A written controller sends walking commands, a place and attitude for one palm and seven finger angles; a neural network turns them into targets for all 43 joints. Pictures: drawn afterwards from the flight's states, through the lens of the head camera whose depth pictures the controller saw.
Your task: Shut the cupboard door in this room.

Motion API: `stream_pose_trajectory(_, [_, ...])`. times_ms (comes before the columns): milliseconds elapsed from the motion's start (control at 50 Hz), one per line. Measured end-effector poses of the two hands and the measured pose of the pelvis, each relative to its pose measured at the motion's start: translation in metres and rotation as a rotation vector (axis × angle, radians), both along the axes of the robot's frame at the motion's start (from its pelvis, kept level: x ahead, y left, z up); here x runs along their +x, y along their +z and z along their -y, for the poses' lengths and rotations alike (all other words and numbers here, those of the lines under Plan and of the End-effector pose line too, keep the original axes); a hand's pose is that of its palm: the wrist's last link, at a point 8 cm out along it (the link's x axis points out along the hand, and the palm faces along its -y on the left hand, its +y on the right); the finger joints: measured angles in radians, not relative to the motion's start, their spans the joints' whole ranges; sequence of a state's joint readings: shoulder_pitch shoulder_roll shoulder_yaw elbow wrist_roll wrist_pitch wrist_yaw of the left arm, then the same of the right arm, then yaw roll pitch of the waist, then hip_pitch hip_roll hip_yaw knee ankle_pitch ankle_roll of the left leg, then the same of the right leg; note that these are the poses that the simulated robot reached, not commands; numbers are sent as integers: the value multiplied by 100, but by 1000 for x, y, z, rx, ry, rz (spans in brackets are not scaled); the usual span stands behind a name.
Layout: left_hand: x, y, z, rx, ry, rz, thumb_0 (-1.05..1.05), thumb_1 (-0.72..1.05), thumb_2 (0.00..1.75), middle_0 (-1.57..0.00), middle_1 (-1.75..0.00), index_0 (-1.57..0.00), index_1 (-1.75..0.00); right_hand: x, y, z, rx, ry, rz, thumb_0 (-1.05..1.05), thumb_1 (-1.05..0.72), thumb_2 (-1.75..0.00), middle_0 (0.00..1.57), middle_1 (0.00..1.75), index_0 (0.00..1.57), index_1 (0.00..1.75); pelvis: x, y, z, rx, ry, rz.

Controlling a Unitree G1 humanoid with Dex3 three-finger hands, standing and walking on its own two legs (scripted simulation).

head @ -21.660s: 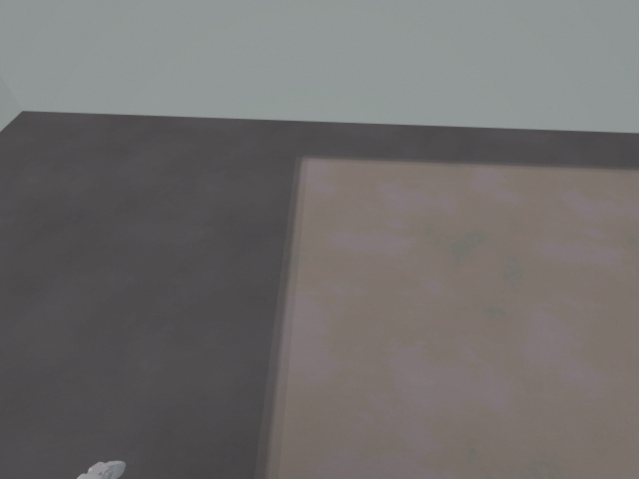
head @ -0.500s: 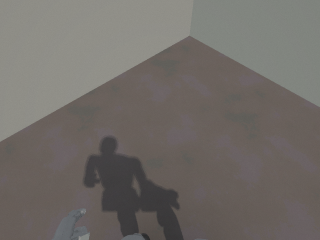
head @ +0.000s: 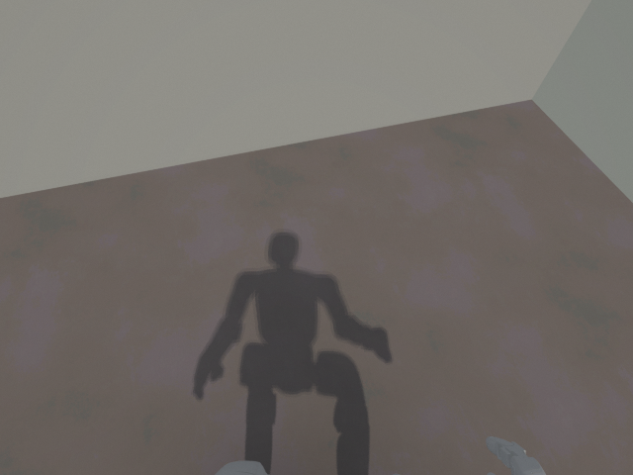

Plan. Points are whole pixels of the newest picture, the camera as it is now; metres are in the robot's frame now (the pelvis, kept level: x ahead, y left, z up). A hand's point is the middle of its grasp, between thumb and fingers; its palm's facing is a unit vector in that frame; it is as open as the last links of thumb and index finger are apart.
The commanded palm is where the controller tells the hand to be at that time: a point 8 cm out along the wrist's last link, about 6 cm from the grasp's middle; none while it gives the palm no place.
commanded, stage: walk to a spot facing it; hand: left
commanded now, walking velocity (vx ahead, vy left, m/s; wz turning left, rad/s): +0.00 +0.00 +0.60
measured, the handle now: out of the picture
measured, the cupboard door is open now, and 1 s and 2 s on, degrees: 85 85 85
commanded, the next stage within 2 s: none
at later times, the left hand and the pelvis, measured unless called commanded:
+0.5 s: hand out of the picture +0.08 +0.18 -0.13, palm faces +0.26 -0.92 -0.30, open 7.4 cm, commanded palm none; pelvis +0.02 -0.04 +0.01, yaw +18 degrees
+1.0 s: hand out of the picture -0.06 +0.25 -0.16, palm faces +0.59 -0.76 -0.25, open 7.4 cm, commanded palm none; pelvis +0.06 +0.06 +0.02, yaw +35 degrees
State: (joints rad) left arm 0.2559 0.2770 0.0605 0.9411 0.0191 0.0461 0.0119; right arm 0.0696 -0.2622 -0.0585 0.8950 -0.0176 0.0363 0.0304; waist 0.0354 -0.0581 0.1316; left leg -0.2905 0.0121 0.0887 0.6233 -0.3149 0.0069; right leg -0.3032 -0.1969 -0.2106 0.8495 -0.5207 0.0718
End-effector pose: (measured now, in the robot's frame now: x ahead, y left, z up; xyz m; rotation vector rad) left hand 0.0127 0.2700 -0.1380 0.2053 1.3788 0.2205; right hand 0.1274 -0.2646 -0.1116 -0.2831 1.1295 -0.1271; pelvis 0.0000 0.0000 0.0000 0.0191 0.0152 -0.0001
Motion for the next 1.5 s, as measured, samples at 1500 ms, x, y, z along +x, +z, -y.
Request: stream_pose_trajectory(1500, [126, 22, -87, 44, 729, 232, 0, 92, 90, -20, -30, -20, -30, 306, -25, -241, -3, 652, -261, 1, -91, -90, 19, 30, 19, 30, 256, 10, -148, -7, 827, 41])
